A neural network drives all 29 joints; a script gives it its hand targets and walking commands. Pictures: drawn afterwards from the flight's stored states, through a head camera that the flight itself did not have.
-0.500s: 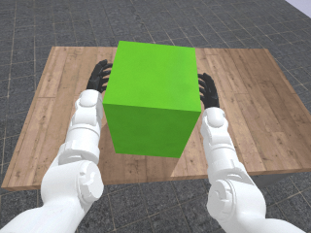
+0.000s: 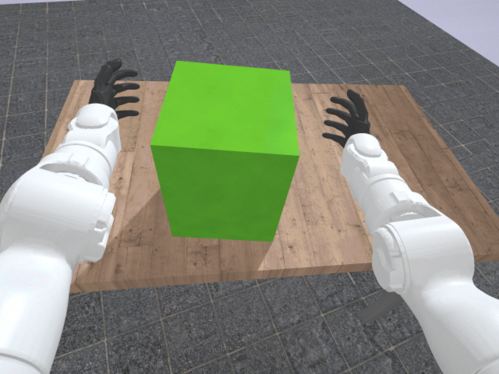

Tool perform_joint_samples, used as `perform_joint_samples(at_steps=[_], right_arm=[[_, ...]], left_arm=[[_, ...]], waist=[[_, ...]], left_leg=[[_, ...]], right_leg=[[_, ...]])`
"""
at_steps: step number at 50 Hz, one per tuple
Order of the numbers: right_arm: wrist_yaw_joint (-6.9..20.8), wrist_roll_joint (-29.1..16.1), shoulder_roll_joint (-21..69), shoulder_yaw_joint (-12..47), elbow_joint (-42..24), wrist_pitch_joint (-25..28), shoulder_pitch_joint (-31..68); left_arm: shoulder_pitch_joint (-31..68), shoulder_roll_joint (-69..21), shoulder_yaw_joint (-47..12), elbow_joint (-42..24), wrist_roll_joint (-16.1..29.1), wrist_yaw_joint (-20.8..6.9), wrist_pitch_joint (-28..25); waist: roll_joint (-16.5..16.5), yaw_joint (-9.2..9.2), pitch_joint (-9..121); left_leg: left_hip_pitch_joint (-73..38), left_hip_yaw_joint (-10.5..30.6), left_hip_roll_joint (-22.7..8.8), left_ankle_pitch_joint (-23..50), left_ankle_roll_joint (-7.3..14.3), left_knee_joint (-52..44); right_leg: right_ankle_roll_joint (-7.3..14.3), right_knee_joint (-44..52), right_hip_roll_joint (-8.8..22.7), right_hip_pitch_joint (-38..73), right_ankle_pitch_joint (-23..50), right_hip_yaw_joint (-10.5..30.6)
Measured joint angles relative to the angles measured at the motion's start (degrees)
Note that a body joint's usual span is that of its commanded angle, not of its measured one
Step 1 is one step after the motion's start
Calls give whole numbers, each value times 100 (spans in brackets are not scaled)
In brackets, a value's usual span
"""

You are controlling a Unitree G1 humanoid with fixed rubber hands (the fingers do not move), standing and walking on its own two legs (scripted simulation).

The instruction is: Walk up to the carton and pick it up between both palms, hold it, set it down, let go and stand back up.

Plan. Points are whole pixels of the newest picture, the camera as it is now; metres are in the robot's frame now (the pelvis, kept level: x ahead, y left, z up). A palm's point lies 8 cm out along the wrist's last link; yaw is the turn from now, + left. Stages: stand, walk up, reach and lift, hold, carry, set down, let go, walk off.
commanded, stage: set down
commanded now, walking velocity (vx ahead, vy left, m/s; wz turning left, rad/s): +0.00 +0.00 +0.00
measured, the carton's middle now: (228, 157) +0.48 -0.01 +0.05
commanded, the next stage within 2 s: none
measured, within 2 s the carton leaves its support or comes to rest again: neither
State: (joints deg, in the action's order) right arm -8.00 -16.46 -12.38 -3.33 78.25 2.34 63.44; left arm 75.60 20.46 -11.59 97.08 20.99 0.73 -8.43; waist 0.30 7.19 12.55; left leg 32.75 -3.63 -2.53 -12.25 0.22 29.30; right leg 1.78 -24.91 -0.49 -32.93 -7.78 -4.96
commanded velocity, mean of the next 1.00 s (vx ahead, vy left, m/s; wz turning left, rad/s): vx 0.00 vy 0.00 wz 0.00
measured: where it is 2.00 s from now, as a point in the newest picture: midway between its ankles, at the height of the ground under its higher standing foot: outside the picture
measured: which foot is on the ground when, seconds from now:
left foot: down 0.00-1.00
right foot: down 0.00-1.00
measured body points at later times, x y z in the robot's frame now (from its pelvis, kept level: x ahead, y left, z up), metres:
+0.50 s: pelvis +0.00 -0.02 +0.00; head +0.04 +0.01 +0.45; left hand +0.51 +0.20 +0.24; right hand +0.47 -0.22 +0.22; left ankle +0.01 +0.11 -0.73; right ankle +0.03 -0.10 -0.73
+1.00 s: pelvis +0.00 -0.01 +0.01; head +0.02 +0.01 +0.46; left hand +0.51 +0.19 +0.28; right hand +0.45 -0.24 +0.25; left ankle +0.01 +0.11 -0.73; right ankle +0.03 -0.10 -0.73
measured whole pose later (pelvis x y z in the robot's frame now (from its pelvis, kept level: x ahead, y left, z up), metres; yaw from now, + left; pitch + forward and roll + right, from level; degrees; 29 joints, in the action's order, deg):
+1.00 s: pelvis +0.00 -0.01 +0.01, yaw +0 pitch +10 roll +0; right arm -9.1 -23.8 -18.3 2.2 63.1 -16.3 68.9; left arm 81.7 31.0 -11.1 79.1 21.9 -2.9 15.7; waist 0.9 8.1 9.2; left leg 21.5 -2.3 -1.9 -8.8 -0.5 20.2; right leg 2.3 -16.4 -1.3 -22.1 -4.5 -4.1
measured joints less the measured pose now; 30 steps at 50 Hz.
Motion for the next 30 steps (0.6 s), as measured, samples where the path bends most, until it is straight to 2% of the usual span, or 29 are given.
perform_joint_samples(at_steps=[5,10,20,25,30], right_arm=[[93,-169,-166,116,-339,-290,70],[89,-168,-139,106,-673,-569,161],[-200,10,25,88,-835,-920,601],[-250,-171,-106,212,-688,-977,799],[-172,-429,-371,287,-491,-1114,911]], left_arm=[[169,295,-515,-37,472,-114,58],[400,458,-744,-241,684,-100,237],[956,690,-441,-197,523,-254,819],[907,845,-430,-232,490,-363,1042],[835,1032,-605,-436,532,-375,1265]], waist=[[126,154,-38],[159,226,22],[109,175,78],[109,180,42],[149,198,2]], left_leg=[[246,59,43,130,-38,26],[449,120,82,208,-69,18],[149,196,86,258,-119,-290],[-191,226,66,257,-125,-464],[-415,234,39,219,-123,-515]], right_leg=[[62,-204,46,-311,13,-45],[107,-321,75,-558,8,-75],[130,-51,29,-269,26,-88],[116,223,-14,124,74,-98],[104,417,-57,409,118,-88]])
